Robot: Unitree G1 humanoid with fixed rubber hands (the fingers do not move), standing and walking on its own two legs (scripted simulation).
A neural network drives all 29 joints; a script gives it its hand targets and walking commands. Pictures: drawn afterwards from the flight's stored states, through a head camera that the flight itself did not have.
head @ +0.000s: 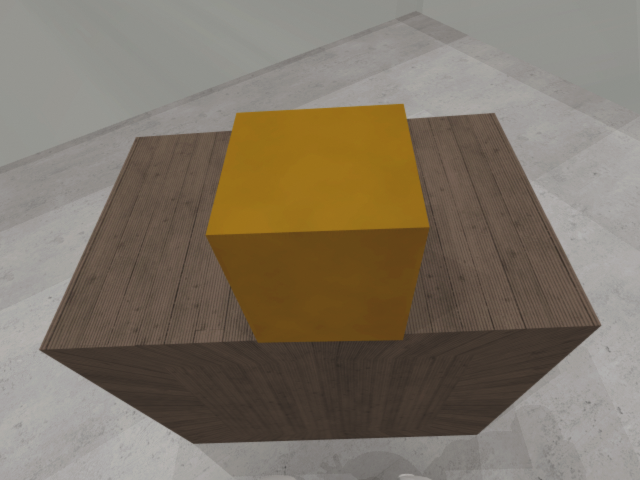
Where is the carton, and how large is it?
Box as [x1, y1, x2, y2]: [206, 104, 429, 342]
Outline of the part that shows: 403,104 236,113 206,231 206,236 258,342 402,339 429,227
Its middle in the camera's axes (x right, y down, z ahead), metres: +0.00 -0.01 +0.52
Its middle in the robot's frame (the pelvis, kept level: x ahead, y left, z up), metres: +0.41 +0.02 +0.07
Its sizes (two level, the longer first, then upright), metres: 0.210 0.200 0.250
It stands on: a pedestal, 0.70 m high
